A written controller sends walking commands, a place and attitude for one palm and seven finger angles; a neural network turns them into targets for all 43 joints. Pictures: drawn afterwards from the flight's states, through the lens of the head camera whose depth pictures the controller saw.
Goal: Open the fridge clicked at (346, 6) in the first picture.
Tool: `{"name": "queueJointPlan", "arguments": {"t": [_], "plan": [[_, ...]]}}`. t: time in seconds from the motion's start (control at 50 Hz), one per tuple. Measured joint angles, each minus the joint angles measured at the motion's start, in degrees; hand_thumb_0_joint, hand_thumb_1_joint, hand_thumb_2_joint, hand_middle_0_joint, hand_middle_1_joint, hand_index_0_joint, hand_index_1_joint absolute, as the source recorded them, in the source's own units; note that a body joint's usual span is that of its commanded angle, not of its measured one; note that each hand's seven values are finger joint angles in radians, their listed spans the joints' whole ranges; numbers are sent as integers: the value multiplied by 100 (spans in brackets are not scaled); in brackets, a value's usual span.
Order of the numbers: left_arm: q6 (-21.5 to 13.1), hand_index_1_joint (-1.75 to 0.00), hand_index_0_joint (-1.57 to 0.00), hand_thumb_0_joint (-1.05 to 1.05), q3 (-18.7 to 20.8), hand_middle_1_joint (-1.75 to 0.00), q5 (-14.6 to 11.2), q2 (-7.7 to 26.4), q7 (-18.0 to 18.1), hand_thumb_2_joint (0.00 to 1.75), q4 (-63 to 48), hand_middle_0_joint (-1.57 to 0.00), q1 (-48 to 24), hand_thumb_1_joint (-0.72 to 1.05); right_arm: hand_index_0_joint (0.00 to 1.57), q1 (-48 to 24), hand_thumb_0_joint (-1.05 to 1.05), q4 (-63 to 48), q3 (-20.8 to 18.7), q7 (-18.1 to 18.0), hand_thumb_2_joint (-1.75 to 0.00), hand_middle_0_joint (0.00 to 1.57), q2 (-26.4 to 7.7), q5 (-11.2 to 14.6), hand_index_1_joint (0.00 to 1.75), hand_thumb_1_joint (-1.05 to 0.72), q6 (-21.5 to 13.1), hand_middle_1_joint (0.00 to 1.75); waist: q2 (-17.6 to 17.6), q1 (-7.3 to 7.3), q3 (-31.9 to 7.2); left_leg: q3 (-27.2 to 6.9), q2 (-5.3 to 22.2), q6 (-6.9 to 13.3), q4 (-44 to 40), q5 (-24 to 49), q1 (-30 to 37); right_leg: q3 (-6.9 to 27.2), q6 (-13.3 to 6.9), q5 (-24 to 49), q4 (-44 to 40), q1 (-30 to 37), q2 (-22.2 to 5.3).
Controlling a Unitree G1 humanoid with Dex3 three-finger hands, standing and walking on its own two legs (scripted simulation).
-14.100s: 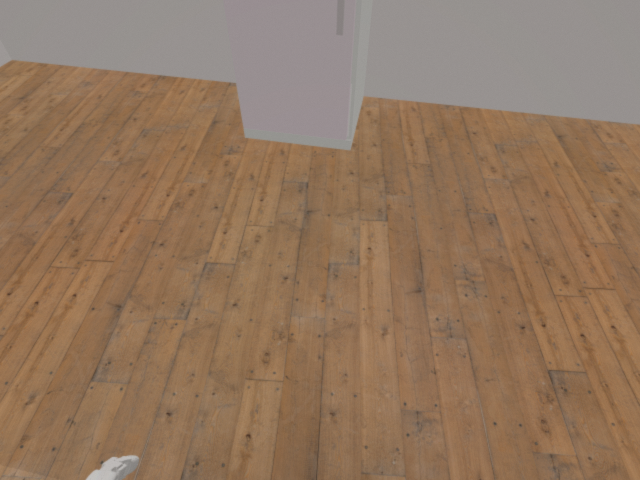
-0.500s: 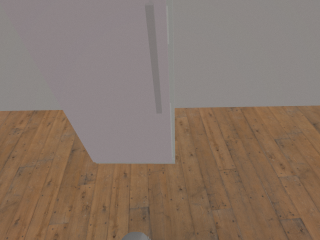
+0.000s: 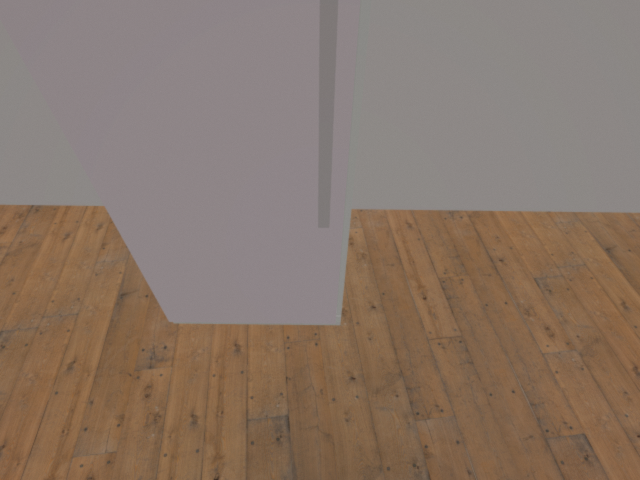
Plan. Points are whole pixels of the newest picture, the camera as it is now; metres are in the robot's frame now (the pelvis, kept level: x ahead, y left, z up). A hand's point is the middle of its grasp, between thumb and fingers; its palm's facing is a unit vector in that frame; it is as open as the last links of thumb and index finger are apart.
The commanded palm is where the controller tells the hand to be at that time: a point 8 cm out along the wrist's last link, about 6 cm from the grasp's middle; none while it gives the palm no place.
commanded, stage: look again from close up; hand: right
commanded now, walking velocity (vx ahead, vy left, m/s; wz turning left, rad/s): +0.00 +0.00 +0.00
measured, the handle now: (325, 129) +0.67 +0.04 +0.08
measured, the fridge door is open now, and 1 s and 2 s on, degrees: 0 0 0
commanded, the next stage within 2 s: shuffle to correct the standing spot in 1.00 s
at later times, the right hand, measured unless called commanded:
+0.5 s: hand out of the picture +0.02 -0.14 -0.17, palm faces +0.04 +0.98 -0.17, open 7.3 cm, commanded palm none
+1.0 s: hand out of the picture +0.02 -0.13 -0.17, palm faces +0.05 +0.98 -0.18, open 7.3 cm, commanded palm none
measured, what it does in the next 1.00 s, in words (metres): stands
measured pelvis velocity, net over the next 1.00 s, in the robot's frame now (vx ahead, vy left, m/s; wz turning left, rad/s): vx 0.04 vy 0.02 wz -0.01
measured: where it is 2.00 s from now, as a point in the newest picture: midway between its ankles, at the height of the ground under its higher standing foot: outside the picture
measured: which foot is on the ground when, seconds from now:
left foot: down 0.00-1.00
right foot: down 0.00-1.00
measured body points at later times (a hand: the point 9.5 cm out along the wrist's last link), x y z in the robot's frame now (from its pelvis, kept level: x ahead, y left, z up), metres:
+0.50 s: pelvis +0.04 +0.02 +0.01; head +0.05 +0.03 +0.46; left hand +0.05 +0.24 -0.16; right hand +0.02 -0.19 -0.15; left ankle -0.01 +0.10 -0.74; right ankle +0.00 -0.12 -0.74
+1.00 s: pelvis +0.04 +0.02 +0.01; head +0.04 +0.03 +0.46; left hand +0.02 +0.22 -0.16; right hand +0.02 -0.19 -0.15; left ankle -0.01 +0.10 -0.74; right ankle +0.00 -0.12 -0.74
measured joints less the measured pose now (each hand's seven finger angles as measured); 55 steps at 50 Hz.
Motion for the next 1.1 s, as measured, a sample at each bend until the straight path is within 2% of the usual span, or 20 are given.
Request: {"name": "queueJointPlan", "arguments": {"t": [0.1,0.3,0.74,1.1], "plan": [[-16,-30,-20,1,-68,-30,-39,57,77,90,115,-20,-243,94,20,223,0,283,142,57,-90,20,60,16,30,-94,-43,30,84,-126,34,-39,53,15,-298,30,251,-44,30,-76,-423,326,74],[6,-30,-20,1,-105,-30,-71,133,113,90,207,-20,-495,94,20,461,1,556,281,44,-90,20,277,1,30,-91,-67,30,39,-181,114,-26,31,62,-495,-20,499,-35,92,-51,-730,621,65],[57,-30,-20,1,-178,-30,-56,-83,92,90,401,-20,-66,92,20,251,1,384,189,-35,-90,20,129,13,30,-91,-85,30,-31,-84,55,31,-61,179,-461,-149,657,21,212,-139,-723,778,-27],[23,-30,-20,0,-168,-30,-58,-197,101,90,430,-20,26,91,20,437,1,451,203,-17,-90,20,306,14,30,-91,-85,30,27,-115,51,44,-37,157,-476,-100,634,33,183,-99,-712,736,-4]]}}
